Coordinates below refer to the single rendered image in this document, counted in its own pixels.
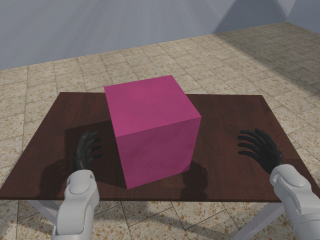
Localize table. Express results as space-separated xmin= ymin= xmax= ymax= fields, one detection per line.
xmin=0 ymin=92 xmax=320 ymax=240

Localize robot right forearm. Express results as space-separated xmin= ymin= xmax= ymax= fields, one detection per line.
xmin=269 ymin=164 xmax=320 ymax=240

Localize robot right hand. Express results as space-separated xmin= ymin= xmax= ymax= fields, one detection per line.
xmin=237 ymin=128 xmax=285 ymax=175

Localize robot left forearm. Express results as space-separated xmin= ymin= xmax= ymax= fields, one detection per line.
xmin=51 ymin=169 xmax=100 ymax=240

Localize robot left hand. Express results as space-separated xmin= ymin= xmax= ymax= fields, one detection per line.
xmin=72 ymin=130 xmax=102 ymax=173

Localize carton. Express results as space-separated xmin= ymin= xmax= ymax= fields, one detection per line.
xmin=104 ymin=75 xmax=202 ymax=189

